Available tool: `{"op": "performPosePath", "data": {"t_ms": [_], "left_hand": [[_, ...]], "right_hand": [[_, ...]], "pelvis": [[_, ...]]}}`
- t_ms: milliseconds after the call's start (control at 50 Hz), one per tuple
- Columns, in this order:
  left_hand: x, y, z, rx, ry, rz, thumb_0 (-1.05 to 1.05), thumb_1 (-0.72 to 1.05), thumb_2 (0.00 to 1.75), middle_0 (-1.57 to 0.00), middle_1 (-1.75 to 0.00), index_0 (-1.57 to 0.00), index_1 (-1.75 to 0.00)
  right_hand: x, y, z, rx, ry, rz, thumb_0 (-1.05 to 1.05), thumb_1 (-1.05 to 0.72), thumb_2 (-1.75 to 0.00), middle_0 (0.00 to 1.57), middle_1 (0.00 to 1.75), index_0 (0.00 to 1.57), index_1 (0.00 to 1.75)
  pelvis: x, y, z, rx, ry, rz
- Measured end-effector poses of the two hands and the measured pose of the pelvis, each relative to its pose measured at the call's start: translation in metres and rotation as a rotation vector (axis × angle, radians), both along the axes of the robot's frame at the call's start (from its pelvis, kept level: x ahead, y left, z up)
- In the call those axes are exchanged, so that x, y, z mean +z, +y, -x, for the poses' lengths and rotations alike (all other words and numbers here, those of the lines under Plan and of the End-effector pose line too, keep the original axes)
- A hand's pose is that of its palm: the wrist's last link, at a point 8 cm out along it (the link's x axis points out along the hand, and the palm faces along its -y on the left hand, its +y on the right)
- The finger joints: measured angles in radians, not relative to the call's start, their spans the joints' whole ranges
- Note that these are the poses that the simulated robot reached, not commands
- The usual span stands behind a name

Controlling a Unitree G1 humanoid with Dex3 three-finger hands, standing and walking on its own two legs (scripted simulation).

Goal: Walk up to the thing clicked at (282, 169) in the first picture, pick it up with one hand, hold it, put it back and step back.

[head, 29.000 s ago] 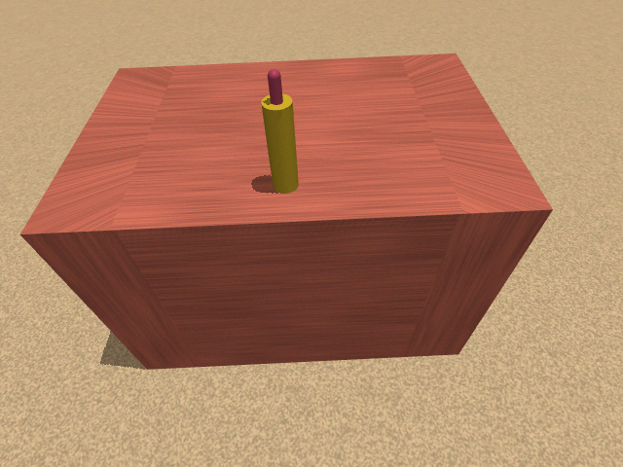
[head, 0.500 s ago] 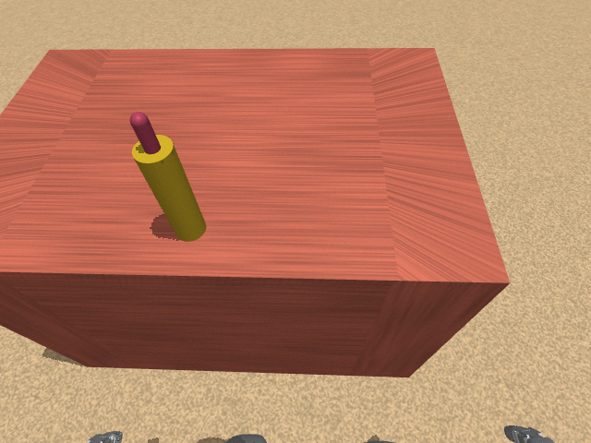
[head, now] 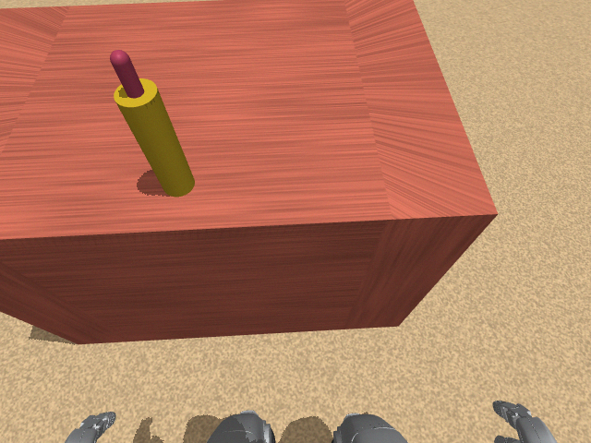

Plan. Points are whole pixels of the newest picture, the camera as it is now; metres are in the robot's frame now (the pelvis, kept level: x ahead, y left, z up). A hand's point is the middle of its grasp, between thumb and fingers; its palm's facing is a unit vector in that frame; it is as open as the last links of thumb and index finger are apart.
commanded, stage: step back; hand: left
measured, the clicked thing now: (154, 131) +0.52 +0.21 +0.07
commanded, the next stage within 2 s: none
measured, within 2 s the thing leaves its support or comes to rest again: neither
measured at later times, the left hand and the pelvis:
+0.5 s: hand out of the picture -0.01 +0.29 -0.14, palm faces +0.08 -0.92 -0.38, open 7.4 cm; pelvis -0.12 +0.01 +0.00, yaw +5 degrees
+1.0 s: hand out of the picture -0.22 +0.23 -0.11, palm faces +0.00 -0.90 -0.44, open 7.4 cm; pelvis -0.27 -0.04 +0.01, yaw +1 degrees
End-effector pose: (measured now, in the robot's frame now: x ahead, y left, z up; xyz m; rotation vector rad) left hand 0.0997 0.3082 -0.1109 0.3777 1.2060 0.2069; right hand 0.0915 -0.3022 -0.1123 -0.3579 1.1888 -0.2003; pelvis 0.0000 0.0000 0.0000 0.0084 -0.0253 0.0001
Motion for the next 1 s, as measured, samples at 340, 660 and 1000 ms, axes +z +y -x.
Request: {"op": "performPosePath", "data": {"t_ms": [340, 660, 1000], "left_hand": [[0.032, 0.002, 0.065, 0.024, -0.132, -0.04, 0.01, 0.9, 0.9, -0.21, -0.3, -0.21, -0.3], [0.005, 0.019, 0.201, 0.094, -0.015, 0.027, 0.01, 0.9, 0.9, -0.2, -0.3, -0.21, -0.3], [0.04, -0.035, 0.329, 0.068, 0.034, -0.059, 0.01, 0.9, 0.9, -0.21, -0.3, -0.21, -0.3]], "right_hand": [[-0.001, -0.008, 0.048, 0.079, 0.016, 0.019, 0.01, -0.9, -0.9, 0.2, 0.3, 0.2, 0.3], [0.039, 0.012, 0.125, 0.105, -0.079, 0.05, 0.01, -0.9, -0.9, 0.21, 0.3, 0.2, 0.3], [-0.001, -0.049, 0.264, 0.013, -0.026, -0.026, 0.01, -0.9, -0.9, 0.2, 0.3, 0.2, 0.3]], "pelvis": [[0.007, 0.002, 0.071, 0.061, 0.012, -0.005], [0.013, 0.005, 0.161, 0.032, -0.006, 0.03], [0.013, -0.04, 0.271, 0.011, 0.0, -0.041]]}}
